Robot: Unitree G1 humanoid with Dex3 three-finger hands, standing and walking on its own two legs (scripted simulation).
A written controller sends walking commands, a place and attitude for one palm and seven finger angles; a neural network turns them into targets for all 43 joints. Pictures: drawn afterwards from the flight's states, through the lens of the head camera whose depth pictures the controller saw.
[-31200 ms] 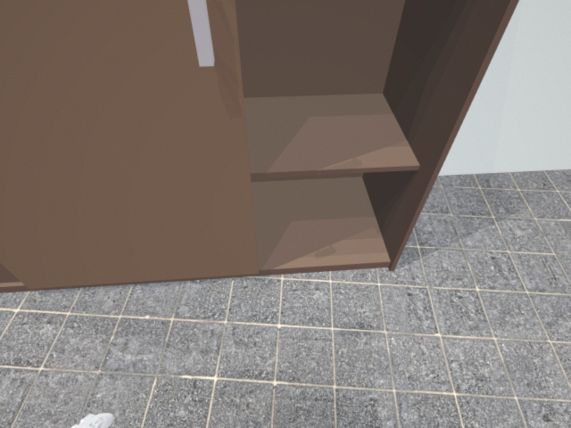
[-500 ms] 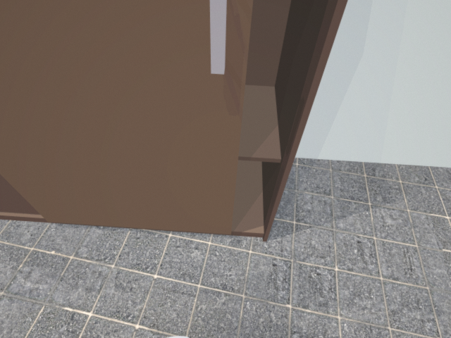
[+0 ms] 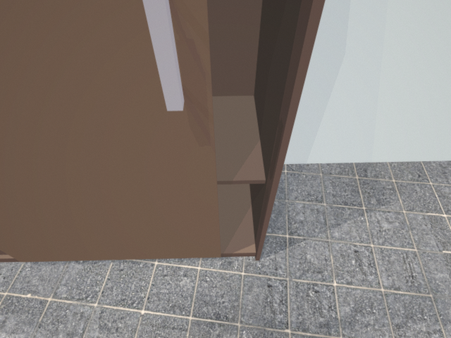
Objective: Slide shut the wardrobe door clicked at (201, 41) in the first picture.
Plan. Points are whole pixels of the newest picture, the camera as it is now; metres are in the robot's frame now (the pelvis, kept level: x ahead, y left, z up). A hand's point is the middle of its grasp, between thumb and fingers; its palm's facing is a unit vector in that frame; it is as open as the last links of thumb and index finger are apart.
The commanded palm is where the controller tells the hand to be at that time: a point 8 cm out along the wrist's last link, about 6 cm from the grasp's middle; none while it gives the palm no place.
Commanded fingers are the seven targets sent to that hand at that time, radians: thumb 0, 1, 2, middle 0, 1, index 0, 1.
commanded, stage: come to a stop and stand still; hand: left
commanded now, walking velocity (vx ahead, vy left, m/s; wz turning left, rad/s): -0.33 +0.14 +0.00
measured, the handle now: (168, 48) +0.49 +0.10 +0.26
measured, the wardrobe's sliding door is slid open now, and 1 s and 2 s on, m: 0.15 0.15 0.15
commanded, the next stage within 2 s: look again from close up in 1.40 s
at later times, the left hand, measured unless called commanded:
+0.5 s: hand out of the picture +0.04 +0.23 -0.17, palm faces +0.06 -0.96 -0.27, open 7.4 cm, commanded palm none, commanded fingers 0.00 0.90 0.90 -0.20 -0.30 -0.20 -0.30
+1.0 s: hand out of the picture +0.04 +0.22 -0.16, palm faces -0.01 -0.97 -0.24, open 7.4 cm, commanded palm none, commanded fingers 0.00 0.90 0.90 -0.20 -0.30 -0.20 -0.30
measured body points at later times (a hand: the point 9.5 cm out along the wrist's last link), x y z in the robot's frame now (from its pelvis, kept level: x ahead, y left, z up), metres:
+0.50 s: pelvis +0.00 +0.02 +0.00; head +0.05 +0.02 +0.45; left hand +0.04 +0.28 -0.15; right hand +0.07 -0.20 -0.16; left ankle +0.01 +0.15 -0.73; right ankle -0.03 -0.09 -0.74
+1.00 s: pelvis -0.01 +0.03 +0.01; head +0.00 +0.03 +0.46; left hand +0.04 +0.28 -0.14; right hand +0.03 -0.22 -0.15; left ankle +0.01 +0.15 -0.73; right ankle -0.03 -0.10 -0.73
